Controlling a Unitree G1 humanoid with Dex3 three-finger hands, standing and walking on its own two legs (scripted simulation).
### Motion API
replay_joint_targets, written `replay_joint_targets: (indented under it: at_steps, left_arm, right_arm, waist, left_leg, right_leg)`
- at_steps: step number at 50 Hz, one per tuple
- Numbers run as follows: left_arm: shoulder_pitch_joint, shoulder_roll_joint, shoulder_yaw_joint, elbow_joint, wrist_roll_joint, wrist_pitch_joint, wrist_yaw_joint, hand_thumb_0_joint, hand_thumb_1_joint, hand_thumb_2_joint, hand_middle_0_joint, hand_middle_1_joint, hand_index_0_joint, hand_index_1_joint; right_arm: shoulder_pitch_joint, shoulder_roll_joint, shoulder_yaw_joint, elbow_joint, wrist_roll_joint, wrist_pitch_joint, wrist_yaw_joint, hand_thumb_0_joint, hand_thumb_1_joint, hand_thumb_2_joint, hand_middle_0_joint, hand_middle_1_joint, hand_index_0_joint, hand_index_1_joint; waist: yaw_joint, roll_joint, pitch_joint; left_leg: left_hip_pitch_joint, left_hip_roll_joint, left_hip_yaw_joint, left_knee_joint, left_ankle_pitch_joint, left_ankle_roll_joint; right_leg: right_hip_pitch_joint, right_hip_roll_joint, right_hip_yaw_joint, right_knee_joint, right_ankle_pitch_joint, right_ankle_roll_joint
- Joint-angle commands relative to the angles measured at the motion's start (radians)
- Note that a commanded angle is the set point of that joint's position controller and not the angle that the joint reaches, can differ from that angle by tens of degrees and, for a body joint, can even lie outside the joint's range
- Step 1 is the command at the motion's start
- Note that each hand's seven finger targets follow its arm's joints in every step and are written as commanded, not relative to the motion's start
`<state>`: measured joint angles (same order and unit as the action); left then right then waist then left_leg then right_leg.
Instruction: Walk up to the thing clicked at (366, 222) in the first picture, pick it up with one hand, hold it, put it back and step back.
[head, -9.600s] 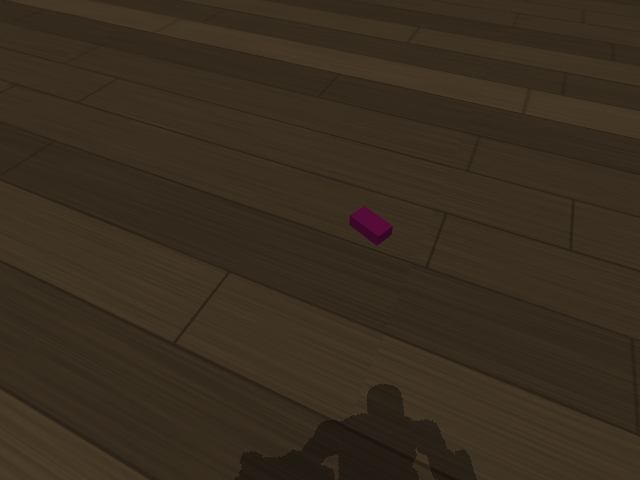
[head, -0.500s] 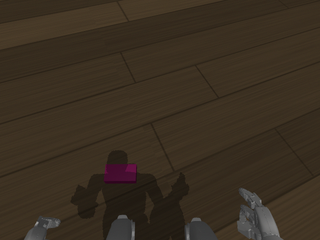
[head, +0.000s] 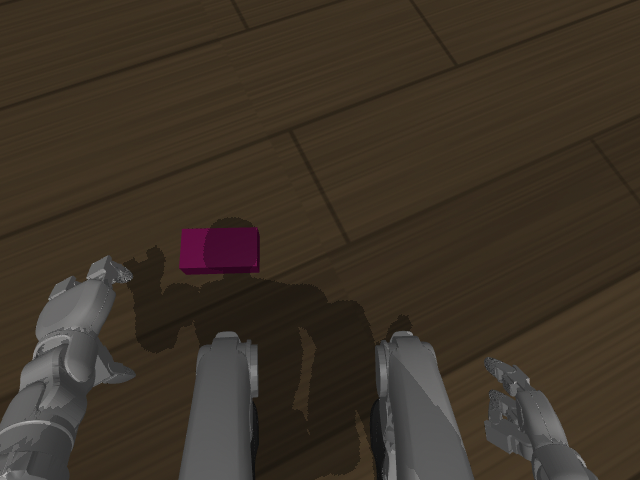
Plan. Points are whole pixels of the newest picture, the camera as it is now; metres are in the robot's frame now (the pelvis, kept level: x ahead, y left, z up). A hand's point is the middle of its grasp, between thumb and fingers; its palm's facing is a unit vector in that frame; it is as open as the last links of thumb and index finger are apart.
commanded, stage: rise first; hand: left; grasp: from above
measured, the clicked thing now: (221, 251) +0.52 +0.21 -0.46
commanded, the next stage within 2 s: none
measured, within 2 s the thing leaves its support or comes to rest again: neither
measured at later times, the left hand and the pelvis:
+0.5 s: hand (149, 288) +0.39 +0.29 -0.27, palm faces -0.48 -0.06 -0.87, open 14.3 cm; pelvis -0.03 +0.01 -0.12, yaw -3 degrees
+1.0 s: hand (166, 270) +0.44 +0.28 -0.31, palm faces -0.46 +0.01 -0.89, open 14.2 cm; pelvis -0.02 +0.02 -0.15, yaw -5 degrees
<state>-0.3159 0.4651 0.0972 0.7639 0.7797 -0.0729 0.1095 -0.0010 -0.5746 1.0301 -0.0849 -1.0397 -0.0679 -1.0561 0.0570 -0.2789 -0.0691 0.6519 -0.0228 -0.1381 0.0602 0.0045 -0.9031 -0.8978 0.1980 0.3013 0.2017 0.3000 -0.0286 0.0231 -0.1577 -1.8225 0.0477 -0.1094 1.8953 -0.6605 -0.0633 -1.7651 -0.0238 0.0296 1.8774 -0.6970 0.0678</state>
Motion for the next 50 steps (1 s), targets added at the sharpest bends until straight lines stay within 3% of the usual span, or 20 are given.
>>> replay_joint_targets:
  at_steps: [1, 2, 7, 14, 15, 16, 17, 22, 24, 27, 28, 29, 30, 31, 37, 42, 43, 45, 48, 50]
  left_arm:
    - [-0.253, 0.268, 0.069, -0.017, 0.086, -0.056, 0.046, 0.000, -0.567, 1.037, -0.070, -1.059, -0.064, -1.067]
    - [-0.287, 0.314, 0.087, -0.006, 0.106, -0.069, 0.049, 0.000, -0.534, 1.026, -0.058, -1.064, -0.057, -1.067]
    - [-0.437, 0.360, 0.074, 0.067, 0.187, -0.115, 0.080, 0.000, -0.555, 1.044, -0.052, -1.063, -0.051, -1.066]
    - [-0.609, 0.439, 0.070, 0.165, 0.287, -0.160, 0.142, 0.000, -0.571, 1.055, -0.050, -1.018, -0.045, -1.024]
    - [-0.663, 0.476, 0.086, 0.129, 0.303, -0.169, 0.156, 0.000, -0.575, 1.060, -0.050, -1.005, -0.041, -1.015]
    - [-0.631, 0.462, 0.069, 0.222, 0.321, -0.165, 0.160, 0.000, -0.576, 1.061, -0.051, -1.002, -0.042, -1.012]
    - [-0.659, 0.432, 0.042, 0.222, 0.332, -0.171, 0.166, 0.000, -0.573, 1.055, -0.050, -0.998, -0.043, -1.006]
    - [-0.704, 0.464, 0.046, 0.288, 0.399, -0.180, 0.198, 0.000, -0.583, 1.068, -0.052, -0.960, -0.037, -0.975]
    - [-0.738, 0.455, 0.029, 0.315, 0.409, -0.182, 0.211, 0.000, -0.581, 1.065, -0.052, -0.953, -0.037, -0.968]
    - [-0.780, 0.483, 0.031, 0.325, 0.443, -0.192, 0.227, 0.000, -0.576, 1.056, -0.054, -0.956, -0.042, -0.967]
    - [-0.746, 0.471, 0.024, 0.399, 0.455, -0.189, 0.232, 0.000, -0.578, 1.056, -0.054, -0.953, -0.042, -0.965]
    - [-0.798, 0.483, 0.038, 0.319, 0.459, -0.198, 0.242, 0.000, -0.570, 1.050, -0.055, -0.955, -0.045, -0.964]
    - [-0.767, 0.479, 0.026, 0.407, 0.479, -0.194, 0.247, 0.000, -0.564, 1.043, -0.055, -0.964, -0.048, -0.970]
    - [-0.808, 0.479, 0.026, 0.359, 0.479, -0.200, 0.255, 0.000, -0.565, 1.042, -0.055, -0.959, -0.047, -0.966]
    - [-0.840, 0.474, 0.015, 0.459, 0.523, -0.207, 0.293, 0.000, -0.550, 1.020, -0.057, -0.977, -0.057, -0.976]
    - [-0.868, 0.433, 0.004, 0.512, 0.515, -0.186, 0.329, 0.000, -0.535, 1.001, -0.057, -0.999, -0.064, -0.991]
    - [-0.889, 0.449, 0.004, 0.518, 0.519, -0.182, 0.333, 0.000, -0.543, 1.008, -0.059, -0.994, -0.063, -0.989]
    - [-0.907, 0.459, 0.012, 0.497, 0.521, -0.173, 0.340, 0.000, -0.533, 0.996, -0.061, -0.999, -0.068, -0.991]
    - [-0.907, 0.427, -0.003, 0.519, 0.512, -0.159, 0.340, 0.000, -0.527, 0.988, -0.061, -1.011, -0.072, -0.999]
    - [-0.910, 0.447, 0.007, 0.519, 0.513, -0.152, 0.341, 0.000, -0.526, 0.987, -0.062, -1.012, -0.073, -0.999]
  right_arm:
    - [0.153, -0.176, -0.073, -0.044, -0.004, -0.010, -0.005, 0.000, -0.891, -0.902, 0.200, 0.300, 0.200, 0.300]
    - [0.155, -0.180, -0.077, -0.042, -0.006, -0.004, -0.004, 0.000, -0.868, -0.896, 0.199, 0.300, 0.200, 0.300]
    - [0.170, -0.183, -0.071, -0.028, -0.017, 0.031, 0.001, 0.000, -0.877, -0.898, 0.199, 0.300, 0.200, 0.300]
    - [0.203, -0.192, -0.054, 0.004, -0.042, 0.080, 0.011, 0.000, -0.888, -0.900, 0.200, 0.300, 0.200, 0.300]
    - [0.202, -0.195, -0.053, 0.005, -0.045, 0.084, 0.010, 0.000, -0.886, -0.899, 0.200, 0.300, 0.200, 0.299]
    - [0.204, -0.199, -0.050, 0.016, -0.050, 0.089, 0.011, 0.000, -0.885, -0.898, 0.200, 0.299, 0.200, 0.299]
    - [0.208, -0.198, -0.046, 0.015, -0.054, 0.091, 0.013, 0.000, -0.891, -0.900, 0.200, 0.300, 0.200, 0.299]
    - [0.223, -0.210, -0.039, 0.042, -0.071, 0.105, 0.022, 0.000, -0.892, -0.900, 0.200, 0.299, 0.200, 0.299]
    - [0.224, -0.208, -0.035, 0.047, -0.077, 0.108, 0.025, 0.000, -0.893, -0.900, 0.200, 0.299, 0.200, 0.299]
    - [0.218, -0.212, -0.033, 0.055, -0.085, 0.111, 0.030, 0.000, -0.895, -0.900, 0.200, 0.299, 0.200, 0.299]
    - [0.226, -0.215, -0.027, 0.062, -0.089, 0.113, 0.032, 0.000, -0.897, -0.900, 0.200, 0.299, 0.200, 0.299]
    - [0.227, -0.212, -0.028, 0.061, -0.091, 0.114, 0.034, 0.000, -0.896, -0.900, 0.200, 0.299, 0.200, 0.299]
    - [0.228, -0.216, -0.026, 0.072, -0.095, 0.117, 0.035, 0.000, -0.896, -0.900, 0.200, 0.300, 0.200, 0.299]
    - [0.223, -0.209, -0.027, 0.066, -0.096, 0.116, 0.037, 0.000, -0.897, -0.900, 0.200, 0.299, 0.200, 0.299]
    - [0.228, -0.215, -0.018, 0.084, -0.115, 0.119, 0.045, 0.000, -0.900, -0.900, 0.200, 0.300, 0.200, 0.300]
    - [0.233, -0.210, -0.014, 0.093, -0.126, 0.113, 0.049, 0.000, -0.901, -0.900, 0.200, 0.300, 0.200, 0.300]
    - [0.235, -0.210, -0.014, 0.093, -0.127, 0.112, 0.049, 0.000, -0.903, -0.901, 0.200, 0.300, 0.200, 0.300]
    - [0.241, -0.207, -0.011, 0.093, -0.129, 0.112, 0.050, 0.000, -0.904, -0.901, 0.200, 0.300, 0.200, 0.300]
    - [0.245, -0.205, -0.008, 0.097, -0.132, 0.110, 0.052, 0.000, -0.905, -0.901, 0.200, 0.300, 0.200, 0.300]
    - [0.244, -0.206, -0.011, 0.098, -0.129, 0.108, 0.052, 0.000, -0.905, -0.901, 0.200, 0.300, 0.200, 0.300]
  waist:
    - [-0.016, 0.039, -0.598]
    - [-0.011, 0.030, -0.608]
    - [-0.033, 0.024, -0.608]
    - [-0.074, 0.076, -0.583]
    - [-0.063, 0.116, -0.619]
    - [-0.081, 0.108, -0.571]
    - [-0.097, 0.137, -0.546]
    - [-0.095, 0.189, -0.569]
    - [-0.120, 0.161, -0.536]
    - [-0.117, 0.207, -0.567]
    - [-0.133, 0.174, -0.534]
    - [-0.117, 0.204, -0.589]
    - [-0.133, 0.189, -0.558]
    - [-0.129, 0.201, -0.585]
    - [-0.153, 0.216, -0.571]
    - [-0.166, 0.221, -0.574]
    - [-0.177, 0.221, -0.572]
    - [-0.167, 0.235, -0.601]
    - [-0.183, 0.218, -0.604]
    - [-0.175, 0.239, -0.606]
  left_leg:
    - [0.328, -0.035, 0.099, -0.108, 0.221, 0.073]
    - [0.299, -0.036, 0.102, -0.091, 0.187, 0.076]
    - [0.206, -0.043, 0.111, -0.014, 0.097, 0.083]
    - [0.137, -0.053, 0.103, 0.060, 0.036, 0.087]
    - [0.156, -0.056, 0.106, 0.065, 0.041, 0.083]
    - [0.145, -0.054, 0.100, 0.070, 0.019, 0.083]
    - [0.140, -0.055, 0.098, 0.068, 0.007, 0.081]
    - [0.162, -0.057, 0.082, 0.092, 0.034, 0.076]
    - [0.111, -0.061, 0.093, 0.120, 0.032, 0.083]
    - [0.131, -0.060, 0.091, 0.134, 0.047, 0.080]
    - [0.111, -0.059, 0.086, 0.144, 0.050, 0.082]
    - [0.137, -0.060, 0.087, 0.150, 0.084, 0.079]
    - [0.118, -0.058, 0.084, 0.157, 0.075, 0.079]
    - [0.124, -0.060, 0.089, 0.168, 0.088, 0.080]
    - [0.115, -0.058, 0.076, 0.184, 0.104, 0.077]
    - [0.113, -0.056, 0.078, 0.201, 0.122, 0.076]
    - [0.097, -0.055, 0.080, 0.211, 0.118, 0.079]
    - [0.102, -0.055, 0.082, 0.214, 0.133, 0.079]
    - [0.103, -0.055, 0.079, 0.226, 0.153, 0.081]
    - [0.113, -0.051, 0.076, 0.225, 0.151, 0.078]
  right_leg:
    - [0.222, 0.028, -0.085, -0.151, 0.255, -0.086]
    - [0.215, 0.031, -0.086, -0.146, 0.222, -0.084]
    - [0.138, 0.039, -0.092, -0.099, 0.114, -0.083]
    - [0.025, 0.044, -0.121, -0.014, 0.050, -0.086]
    - [0.015, 0.044, -0.120, -0.002, 0.053, -0.091]
    - [-0.024, 0.047, -0.129, 0.012, 0.034, -0.092]
    - [-0.044, 0.045, -0.137, 0.024, 0.036, -0.093]
    - [-0.110, 0.043, -0.157, 0.088, 0.081, -0.101]
    - [-0.115, 0.044, -0.154, 0.081, 0.076, -0.097]
    - [-0.135, 0.044, -0.156, 0.105, 0.094, -0.100]
    - [-0.140, 0.046, -0.163, 0.112, 0.099, -0.097]
    - [-0.126, 0.043, -0.159, 0.123, 0.131, -0.098]
    - [-0.152, 0.046, -0.165, 0.133, 0.124, -0.098]
    - [-0.145, 0.045, -0.160, 0.129, 0.135, -0.098]
    - [-0.189, 0.048, -0.172, 0.172, 0.155, -0.097]
    - [-0.204, 0.047, -0.172, 0.181, 0.179, -0.095]
    - [-0.199, 0.048, -0.171, 0.179, 0.177, -0.094]
    - [-0.181, 0.047, -0.169, 0.182, 0.192, -0.093]
    - [-0.177, 0.048, -0.169, 0.191, 0.215, -0.092]
    - [-0.187, 0.049, -0.171, 0.199, 0.213, -0.095]
